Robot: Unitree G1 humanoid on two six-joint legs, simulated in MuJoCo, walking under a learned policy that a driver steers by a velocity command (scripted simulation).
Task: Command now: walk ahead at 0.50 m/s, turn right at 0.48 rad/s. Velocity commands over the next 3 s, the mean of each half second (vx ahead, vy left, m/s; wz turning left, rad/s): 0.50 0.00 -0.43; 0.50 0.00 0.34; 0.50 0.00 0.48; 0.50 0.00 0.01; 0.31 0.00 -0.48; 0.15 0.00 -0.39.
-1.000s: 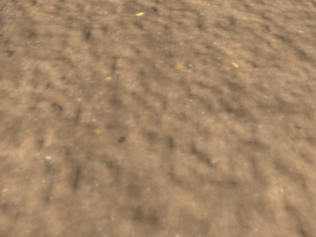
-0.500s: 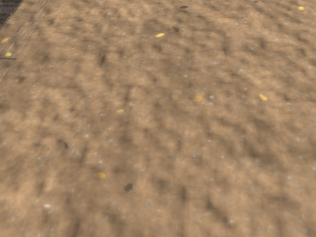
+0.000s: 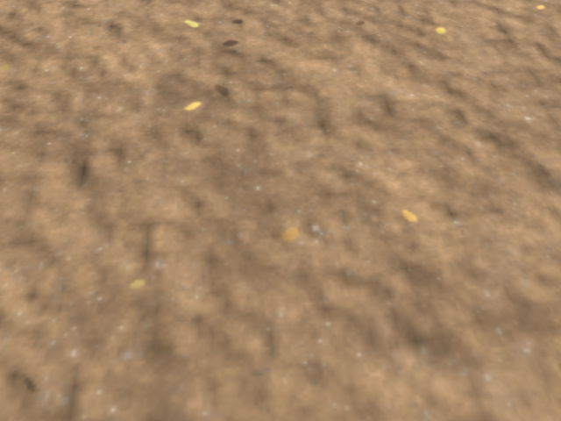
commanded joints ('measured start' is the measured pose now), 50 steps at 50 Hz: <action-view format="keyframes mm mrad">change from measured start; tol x32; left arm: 1 12 24 11 -68 6 14 -2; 50 -88 106 4 -144 32 -115 -9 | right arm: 1 -46 -129 -30 -45 -4 -20 -12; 50 15 -129 -38 -151 29 24 16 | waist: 1 26 117 -2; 18 101 -164 -402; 50 -9 27 -85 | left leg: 1 45 293 -171 -230 132 143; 15 261 291 117 221 834 45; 18 -518 -17 -141 1032 -461 -66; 19 -607 45 -200 1051 -374 -37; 33 -479 123 -180 369 325 -33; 43 -235 -45 -12 251 16 99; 46 614 356 -971 11 -77 431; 50 157 212 -550 -86 110 277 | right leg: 1 -116 -65 57 -54 111 14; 15 219 127 -186 -503 112 -113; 18 967 -262 781 -798 -105 -417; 25 410 -115 133 -930 363 -209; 37 618 -125 -170 -982 487 -111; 43 711 -155 -231 -535 1200 -64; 44 566 -114 -244 -297 1064 -30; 46 -119 195 -29 317 -295 55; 50 -133 6 45 81 -68 15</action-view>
